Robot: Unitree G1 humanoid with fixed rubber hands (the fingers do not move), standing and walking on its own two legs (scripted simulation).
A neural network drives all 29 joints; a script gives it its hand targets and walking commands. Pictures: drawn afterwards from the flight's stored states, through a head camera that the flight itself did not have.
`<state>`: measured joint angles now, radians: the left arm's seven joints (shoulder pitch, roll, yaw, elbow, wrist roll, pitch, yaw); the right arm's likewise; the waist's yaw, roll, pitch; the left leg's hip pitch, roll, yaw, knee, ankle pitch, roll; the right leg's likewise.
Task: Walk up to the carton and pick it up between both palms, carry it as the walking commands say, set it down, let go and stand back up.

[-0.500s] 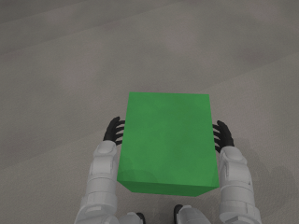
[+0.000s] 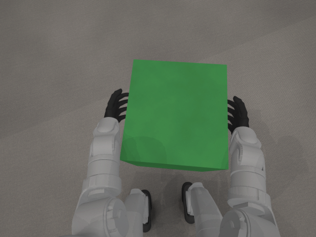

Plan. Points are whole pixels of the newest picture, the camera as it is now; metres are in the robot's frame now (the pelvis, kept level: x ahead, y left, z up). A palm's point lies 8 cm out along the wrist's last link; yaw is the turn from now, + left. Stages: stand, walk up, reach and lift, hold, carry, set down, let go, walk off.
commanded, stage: set down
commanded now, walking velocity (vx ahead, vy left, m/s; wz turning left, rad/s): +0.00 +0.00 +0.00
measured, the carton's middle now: (173, 124) +0.40 -0.04 -0.15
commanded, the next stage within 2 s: none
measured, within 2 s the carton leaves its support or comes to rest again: neither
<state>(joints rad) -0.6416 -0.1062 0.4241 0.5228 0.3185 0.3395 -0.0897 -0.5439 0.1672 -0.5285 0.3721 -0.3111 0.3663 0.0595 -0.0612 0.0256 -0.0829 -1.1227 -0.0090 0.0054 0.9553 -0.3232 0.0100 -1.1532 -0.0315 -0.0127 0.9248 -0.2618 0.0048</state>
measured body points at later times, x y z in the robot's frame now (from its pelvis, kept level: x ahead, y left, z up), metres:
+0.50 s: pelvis -0.01 +0.00 -0.08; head +0.22 -0.01 +0.31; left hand +0.45 +0.12 -0.16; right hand +0.39 -0.21 -0.16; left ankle +0.06 +0.12 -0.66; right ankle +0.08 -0.13 -0.66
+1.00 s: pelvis -0.03 +0.01 -0.16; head +0.23 -0.01 +0.21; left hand +0.47 +0.12 -0.24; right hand +0.42 -0.21 -0.25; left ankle +0.06 +0.12 -0.66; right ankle +0.08 -0.13 -0.66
